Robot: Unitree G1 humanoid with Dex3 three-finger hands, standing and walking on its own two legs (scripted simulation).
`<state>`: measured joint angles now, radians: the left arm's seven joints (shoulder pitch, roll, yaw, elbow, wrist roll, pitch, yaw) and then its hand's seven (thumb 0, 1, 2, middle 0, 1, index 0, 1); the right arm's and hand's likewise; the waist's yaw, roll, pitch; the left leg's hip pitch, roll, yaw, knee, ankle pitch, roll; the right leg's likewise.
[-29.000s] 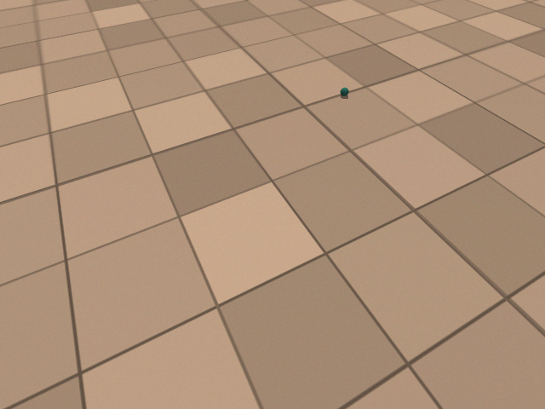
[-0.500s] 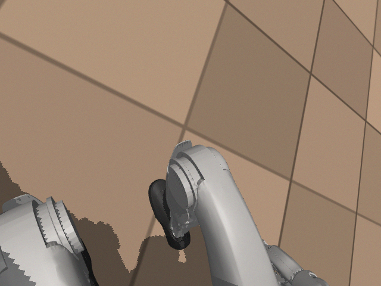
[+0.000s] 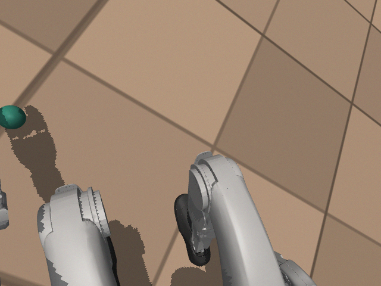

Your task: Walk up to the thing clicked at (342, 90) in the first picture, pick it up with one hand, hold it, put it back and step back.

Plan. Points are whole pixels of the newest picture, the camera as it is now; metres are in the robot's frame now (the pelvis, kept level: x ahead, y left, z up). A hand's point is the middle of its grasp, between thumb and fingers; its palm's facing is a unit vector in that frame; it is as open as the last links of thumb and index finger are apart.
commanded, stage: withdraw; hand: left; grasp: from above
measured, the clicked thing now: (11, 117) +0.49 +0.32 -0.29
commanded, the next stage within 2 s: home in 0.54 s
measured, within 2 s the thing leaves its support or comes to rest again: neither
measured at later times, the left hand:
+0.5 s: hand out of the picture +0.45 +0.32 -0.13, palm faces -0.50 -0.08 -0.86, open 13.6 cm
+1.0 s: hand out of the picture +0.43 +0.32 -0.05, palm faces -0.34 -0.33 -0.88, open 10.6 cm
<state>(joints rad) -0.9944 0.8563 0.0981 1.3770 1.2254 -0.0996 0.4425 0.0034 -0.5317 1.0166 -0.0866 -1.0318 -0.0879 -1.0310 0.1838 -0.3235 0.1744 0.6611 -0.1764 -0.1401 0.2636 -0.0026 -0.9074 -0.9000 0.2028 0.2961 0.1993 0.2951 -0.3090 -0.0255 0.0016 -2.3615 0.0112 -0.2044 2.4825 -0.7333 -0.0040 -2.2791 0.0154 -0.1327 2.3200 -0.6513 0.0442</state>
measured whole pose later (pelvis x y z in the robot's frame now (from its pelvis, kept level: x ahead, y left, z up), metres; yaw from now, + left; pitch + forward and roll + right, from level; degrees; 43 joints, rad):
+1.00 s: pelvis +0.00 +0.00 +0.07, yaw +6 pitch +37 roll -7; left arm -0.77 0.62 0.09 1.00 0.90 -0.04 0.13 0.00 0.24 0.88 -0.21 -0.53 -0.21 -0.53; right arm 0.22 -0.27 0.02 0.65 -0.04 0.03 0.12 0.00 -0.90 -0.89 0.20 0.30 0.20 0.30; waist -0.17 0.07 -0.15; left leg -2.19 0.01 -0.10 2.23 -0.70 0.01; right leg -2.13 -0.01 -0.05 2.14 -0.66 0.04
